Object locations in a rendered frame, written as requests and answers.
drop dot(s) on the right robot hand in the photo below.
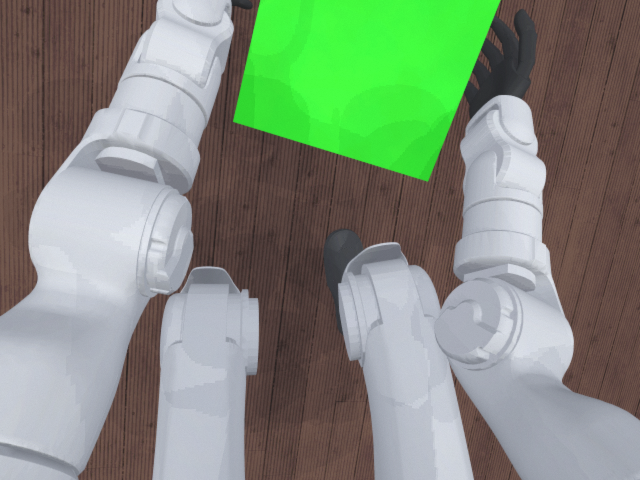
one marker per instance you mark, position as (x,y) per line
(510,73)

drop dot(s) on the robot right forearm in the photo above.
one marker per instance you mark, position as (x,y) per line
(503,210)

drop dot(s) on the robot right upper arm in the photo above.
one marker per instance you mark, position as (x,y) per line
(510,350)

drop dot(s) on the left robot shin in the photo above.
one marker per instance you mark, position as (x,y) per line
(174,312)

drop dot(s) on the carton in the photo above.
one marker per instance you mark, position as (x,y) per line
(378,81)

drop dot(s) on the left robot thigh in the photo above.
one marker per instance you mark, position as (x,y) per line
(201,411)

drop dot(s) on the robot left upper arm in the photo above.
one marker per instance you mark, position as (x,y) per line
(103,244)

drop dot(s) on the robot left forearm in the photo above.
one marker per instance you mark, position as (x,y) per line
(153,126)

